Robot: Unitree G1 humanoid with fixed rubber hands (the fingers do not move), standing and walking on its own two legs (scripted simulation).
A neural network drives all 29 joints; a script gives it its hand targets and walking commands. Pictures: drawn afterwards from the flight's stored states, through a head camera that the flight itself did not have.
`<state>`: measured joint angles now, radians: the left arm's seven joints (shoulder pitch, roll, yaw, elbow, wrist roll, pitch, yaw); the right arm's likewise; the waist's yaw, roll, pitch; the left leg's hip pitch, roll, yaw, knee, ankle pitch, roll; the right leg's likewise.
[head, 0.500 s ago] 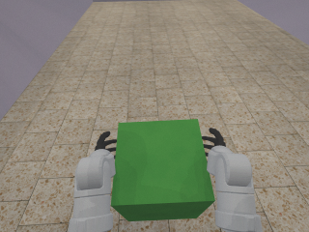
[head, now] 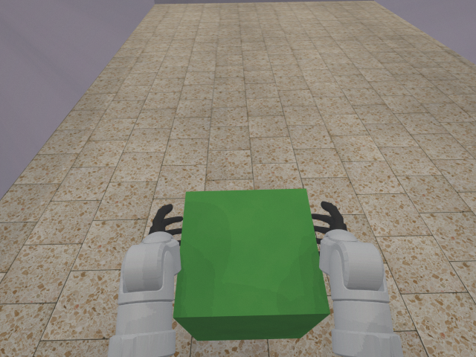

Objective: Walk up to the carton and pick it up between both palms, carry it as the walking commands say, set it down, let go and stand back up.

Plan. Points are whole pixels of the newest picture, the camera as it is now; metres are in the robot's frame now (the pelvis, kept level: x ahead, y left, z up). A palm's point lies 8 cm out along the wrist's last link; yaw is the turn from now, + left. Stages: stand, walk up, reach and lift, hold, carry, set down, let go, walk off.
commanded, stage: carry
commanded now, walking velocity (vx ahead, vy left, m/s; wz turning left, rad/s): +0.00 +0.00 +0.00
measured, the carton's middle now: (247, 270) +0.30 +0.00 -0.02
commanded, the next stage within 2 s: none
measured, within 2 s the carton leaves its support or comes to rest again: neither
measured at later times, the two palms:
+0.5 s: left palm (155, 245) +0.30 +0.16 +0.07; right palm (330, 243) +0.30 -0.14 +0.07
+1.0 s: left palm (153, 245) +0.31 +0.16 +0.06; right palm (326, 244) +0.31 -0.13 +0.06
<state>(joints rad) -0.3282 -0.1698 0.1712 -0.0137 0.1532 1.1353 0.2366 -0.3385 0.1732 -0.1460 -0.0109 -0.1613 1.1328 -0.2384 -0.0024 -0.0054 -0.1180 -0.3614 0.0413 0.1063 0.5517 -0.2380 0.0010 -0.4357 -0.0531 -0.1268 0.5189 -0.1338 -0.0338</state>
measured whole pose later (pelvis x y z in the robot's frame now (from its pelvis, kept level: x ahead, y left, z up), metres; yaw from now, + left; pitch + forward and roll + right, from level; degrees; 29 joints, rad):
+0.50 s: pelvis +0.02 +0.01 +0.00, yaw +0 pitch +2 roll +0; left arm -0.22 -0.14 0.13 -0.04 0.17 1.04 0.13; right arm -0.23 0.15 -0.11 -0.03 -0.17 1.03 -0.13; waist 0.00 0.00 -0.12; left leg -0.32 0.04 0.12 0.56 -0.28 0.01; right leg -0.40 -0.06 -0.11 0.54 -0.18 -0.01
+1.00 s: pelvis +0.03 +0.02 +0.00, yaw -1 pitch +2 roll +0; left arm -0.20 -0.14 0.13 -0.02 0.16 0.98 0.13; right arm -0.21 0.14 -0.10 -0.01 -0.17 0.98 -0.13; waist 0.00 0.00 -0.11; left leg -0.31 0.04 0.12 0.57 -0.29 0.02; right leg -0.39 -0.06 -0.11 0.53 -0.18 -0.01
